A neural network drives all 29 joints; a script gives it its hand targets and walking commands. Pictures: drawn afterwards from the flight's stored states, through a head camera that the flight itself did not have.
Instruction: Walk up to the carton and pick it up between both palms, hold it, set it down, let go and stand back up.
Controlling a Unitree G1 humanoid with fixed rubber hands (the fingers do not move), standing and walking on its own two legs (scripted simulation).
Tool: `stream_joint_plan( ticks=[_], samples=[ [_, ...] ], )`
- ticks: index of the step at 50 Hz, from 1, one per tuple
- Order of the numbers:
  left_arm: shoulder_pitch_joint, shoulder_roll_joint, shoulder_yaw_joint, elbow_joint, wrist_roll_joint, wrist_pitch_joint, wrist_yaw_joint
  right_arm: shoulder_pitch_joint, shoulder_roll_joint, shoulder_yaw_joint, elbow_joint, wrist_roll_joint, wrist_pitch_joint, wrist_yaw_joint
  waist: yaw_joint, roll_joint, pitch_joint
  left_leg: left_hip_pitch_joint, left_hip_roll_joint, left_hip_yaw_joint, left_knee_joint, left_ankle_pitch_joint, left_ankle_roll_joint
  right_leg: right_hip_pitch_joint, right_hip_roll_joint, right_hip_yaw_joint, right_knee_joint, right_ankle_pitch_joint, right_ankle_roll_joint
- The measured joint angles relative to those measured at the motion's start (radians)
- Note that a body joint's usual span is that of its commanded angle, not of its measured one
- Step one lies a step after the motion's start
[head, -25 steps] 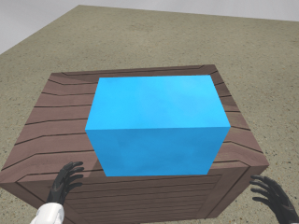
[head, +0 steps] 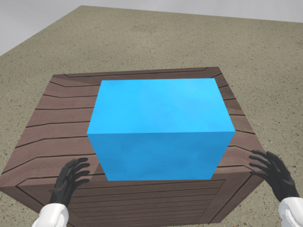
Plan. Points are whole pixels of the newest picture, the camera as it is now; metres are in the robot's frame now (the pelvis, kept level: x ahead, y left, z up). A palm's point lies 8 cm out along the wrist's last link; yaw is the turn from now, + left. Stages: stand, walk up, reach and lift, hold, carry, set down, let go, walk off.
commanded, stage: reach and lift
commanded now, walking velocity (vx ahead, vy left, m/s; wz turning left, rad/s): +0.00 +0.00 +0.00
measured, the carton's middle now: (158, 132) +0.38 +0.01 +0.03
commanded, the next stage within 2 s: none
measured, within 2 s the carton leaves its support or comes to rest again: neither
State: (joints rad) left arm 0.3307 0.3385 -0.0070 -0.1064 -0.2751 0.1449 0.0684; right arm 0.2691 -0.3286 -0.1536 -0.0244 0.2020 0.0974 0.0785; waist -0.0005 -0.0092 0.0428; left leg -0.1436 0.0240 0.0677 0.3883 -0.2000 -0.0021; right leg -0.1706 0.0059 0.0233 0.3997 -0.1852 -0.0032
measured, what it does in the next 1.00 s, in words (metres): stands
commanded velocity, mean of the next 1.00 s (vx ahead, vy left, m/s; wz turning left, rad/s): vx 0.00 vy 0.00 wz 0.00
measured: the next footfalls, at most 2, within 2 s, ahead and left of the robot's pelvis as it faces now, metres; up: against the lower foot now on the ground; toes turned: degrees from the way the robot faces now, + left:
none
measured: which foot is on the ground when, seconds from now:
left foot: down 0.00-1.00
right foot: down 0.00-1.00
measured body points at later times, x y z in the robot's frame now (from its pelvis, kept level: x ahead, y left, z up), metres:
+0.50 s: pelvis +0.00 +0.00 +0.00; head +0.01 +0.00 +0.45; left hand +0.28 +0.24 +0.10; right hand +0.30 -0.26 +0.11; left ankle +0.01 +0.12 -0.74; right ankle +0.02 -0.12 -0.74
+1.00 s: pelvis +0.00 +0.00 +0.00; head +0.00 +0.00 +0.45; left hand +0.35 +0.24 +0.17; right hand +0.36 -0.27 +0.16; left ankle +0.01 +0.12 -0.74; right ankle +0.02 -0.12 -0.74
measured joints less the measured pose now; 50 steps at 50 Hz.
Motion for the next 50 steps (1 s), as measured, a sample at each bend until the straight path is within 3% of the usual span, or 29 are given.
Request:
stream_joint_plan(
  ticks=[8, 27, 36, 46, 50],
  samples=[
    [-0.080, 0.000, 0.044, -0.109, -0.005, 0.142, 0.008, -0.077, 0.000, -0.016, -0.029, 0.018, 0.107, -0.016, 0.000, 0.004, 0.000, 0.000, 0.000, 0.000, -0.003, 0.000, 0.000, 0.000, 0.000, 0.000, -0.003, 0.000, 0.001],
    [-0.351, 0.023, 0.130, -0.113, -0.010, 0.403, 0.000, -0.345, -0.081, -0.016, -0.045, 0.086, 0.293, -0.048, 0.000, 0.006, -0.001, 0.000, 0.000, 0.000, -0.005, 0.002, 0.000, 0.000, 0.000, 0.000, -0.006, 0.002, 0.001],
    [-0.517, 0.027, 0.151, -0.059, -0.010, 0.489, -0.021, -0.515, -0.120, -0.003, 0.114, 0.127, 0.353, -0.048, 0.000, 0.006, -0.002, 0.000, 0.000, 0.000, -0.008, 0.006, 0.000, 0.000, 0.000, 0.000, -0.008, 0.006, 0.001],
    [-0.650, 0.057, 0.164, 0.022, -0.010, 0.553, -0.025, -0.611, -0.133, 0.002, 0.163, 0.139, 0.370, -0.062, -0.005, 0.006, -0.002, 0.000, 0.000, 0.000, -0.009, 0.007, 0.000, 0.000, 0.000, 0.000, -0.009, 0.008, 0.001],
    [-0.727, 0.070, 0.166, 0.084, -0.010, 0.560, -0.025, -0.705, -0.150, 0.001, 0.245, 0.145, 0.377, -0.063, -0.005, 0.006, -0.002, 0.000, 0.000, 0.000, -0.009, 0.009, 0.000, 0.000, 0.000, 0.000, -0.009, 0.010, 0.001]
  ],
)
